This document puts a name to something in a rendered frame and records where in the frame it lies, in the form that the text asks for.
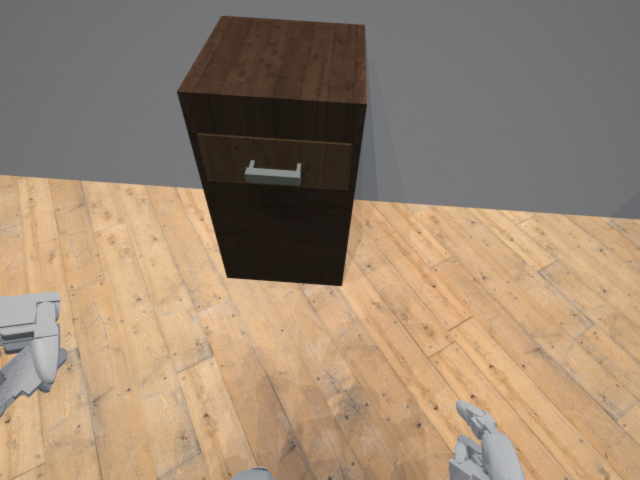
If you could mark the robot left hand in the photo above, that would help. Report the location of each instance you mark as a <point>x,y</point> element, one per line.
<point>28,327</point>

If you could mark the cabinet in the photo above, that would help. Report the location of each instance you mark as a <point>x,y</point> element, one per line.
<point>284,79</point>

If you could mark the handle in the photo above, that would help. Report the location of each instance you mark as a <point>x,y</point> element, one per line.
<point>273,176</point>

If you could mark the drawer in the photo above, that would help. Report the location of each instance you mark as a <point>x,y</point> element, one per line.
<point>323,164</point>

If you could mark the robot right hand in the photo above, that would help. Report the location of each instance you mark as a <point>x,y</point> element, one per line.
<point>495,459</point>

